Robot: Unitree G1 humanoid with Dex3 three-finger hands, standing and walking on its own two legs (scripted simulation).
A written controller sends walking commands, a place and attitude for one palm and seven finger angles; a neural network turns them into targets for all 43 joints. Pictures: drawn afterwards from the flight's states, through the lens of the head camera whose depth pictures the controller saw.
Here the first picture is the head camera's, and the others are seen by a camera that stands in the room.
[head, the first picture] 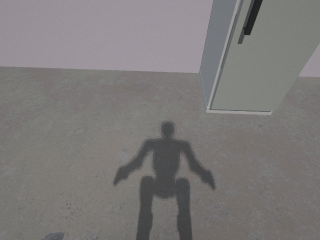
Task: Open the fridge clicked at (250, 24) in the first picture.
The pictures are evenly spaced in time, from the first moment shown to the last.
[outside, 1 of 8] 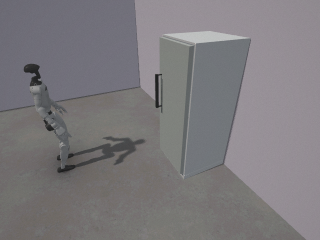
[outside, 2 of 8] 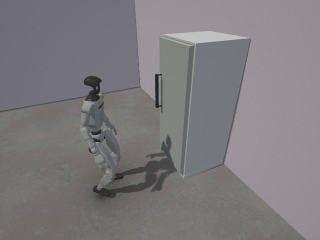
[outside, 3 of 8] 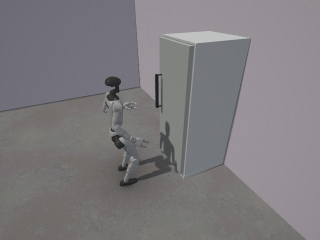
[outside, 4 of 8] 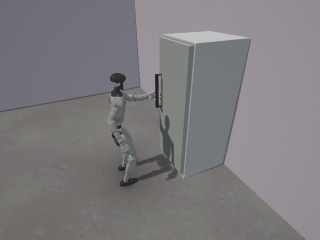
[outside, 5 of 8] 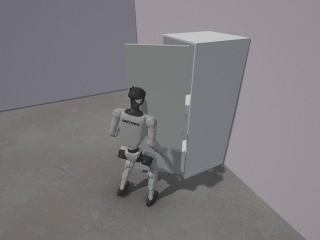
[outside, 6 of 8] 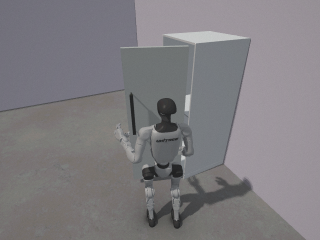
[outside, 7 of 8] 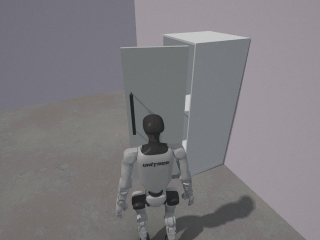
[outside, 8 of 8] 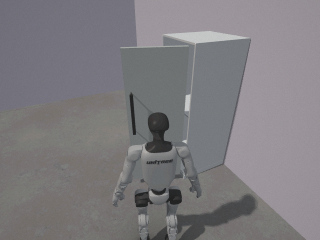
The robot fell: no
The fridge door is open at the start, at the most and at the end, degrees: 0 77 72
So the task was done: yes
